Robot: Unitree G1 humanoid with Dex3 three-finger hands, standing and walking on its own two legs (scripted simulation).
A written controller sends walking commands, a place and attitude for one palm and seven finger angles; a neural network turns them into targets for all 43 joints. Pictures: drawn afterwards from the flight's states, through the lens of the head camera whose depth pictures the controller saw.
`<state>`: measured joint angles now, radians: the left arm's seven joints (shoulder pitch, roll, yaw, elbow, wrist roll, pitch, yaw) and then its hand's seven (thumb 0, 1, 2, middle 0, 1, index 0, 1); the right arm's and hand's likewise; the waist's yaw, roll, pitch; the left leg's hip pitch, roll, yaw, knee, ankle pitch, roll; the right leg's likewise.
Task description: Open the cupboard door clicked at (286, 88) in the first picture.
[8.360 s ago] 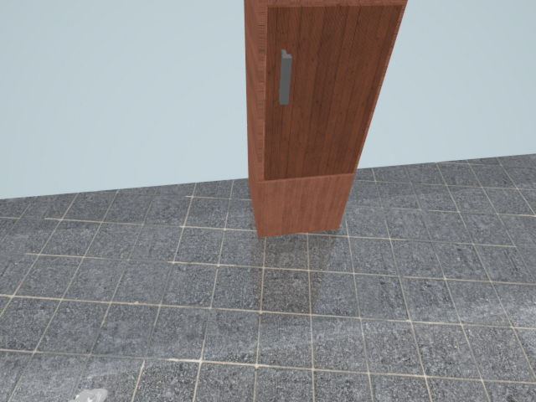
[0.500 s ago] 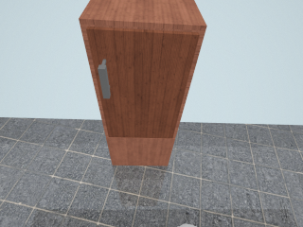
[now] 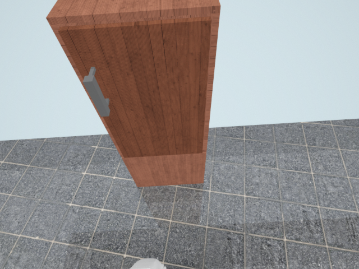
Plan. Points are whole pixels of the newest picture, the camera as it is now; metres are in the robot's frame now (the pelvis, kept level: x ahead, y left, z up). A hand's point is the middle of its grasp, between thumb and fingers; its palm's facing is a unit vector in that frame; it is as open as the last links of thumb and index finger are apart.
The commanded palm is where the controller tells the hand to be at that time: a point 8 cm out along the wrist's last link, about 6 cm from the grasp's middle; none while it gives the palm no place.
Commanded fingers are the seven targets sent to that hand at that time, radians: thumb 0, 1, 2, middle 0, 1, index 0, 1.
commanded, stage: come to a stop and stand still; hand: left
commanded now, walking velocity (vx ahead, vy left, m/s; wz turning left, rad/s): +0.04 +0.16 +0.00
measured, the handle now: (99, 92) +0.55 +0.26 +0.05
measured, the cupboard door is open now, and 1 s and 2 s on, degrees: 0 0 0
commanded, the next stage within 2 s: look again from close up in 0.46 s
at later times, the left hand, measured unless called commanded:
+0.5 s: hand out of the picture -0.04 +0.22 -0.17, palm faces +0.04 -0.98 -0.19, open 7.4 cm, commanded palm none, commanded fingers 0.00 0.90 0.90 -0.20 -0.30 -0.20 -0.30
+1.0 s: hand out of the picture +0.02 +0.20 -0.17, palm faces -0.02 -0.97 -0.24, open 7.3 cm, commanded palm none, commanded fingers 0.00 0.90 0.90 -0.20 -0.30 -0.20 -0.30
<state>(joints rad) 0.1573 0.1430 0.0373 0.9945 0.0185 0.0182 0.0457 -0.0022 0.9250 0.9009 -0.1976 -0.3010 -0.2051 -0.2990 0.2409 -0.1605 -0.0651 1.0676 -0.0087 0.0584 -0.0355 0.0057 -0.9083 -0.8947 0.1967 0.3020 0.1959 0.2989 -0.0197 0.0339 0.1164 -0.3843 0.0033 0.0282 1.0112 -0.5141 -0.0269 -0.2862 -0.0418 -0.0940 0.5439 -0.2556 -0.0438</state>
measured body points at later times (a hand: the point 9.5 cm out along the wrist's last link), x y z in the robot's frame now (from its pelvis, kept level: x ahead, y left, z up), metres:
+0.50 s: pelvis -0.03 +0.04 +0.01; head -0.03 +0.05 +0.46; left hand -0.04 +0.27 -0.16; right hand -0.02 -0.19 -0.15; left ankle -0.07 +0.17 -0.74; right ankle -0.05 -0.08 -0.71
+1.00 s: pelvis -0.01 +0.02 +0.00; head +0.00 -0.01 +0.45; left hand +0.02 +0.25 -0.15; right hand -0.03 -0.18 -0.18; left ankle -0.06 +0.16 -0.74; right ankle -0.04 -0.08 -0.74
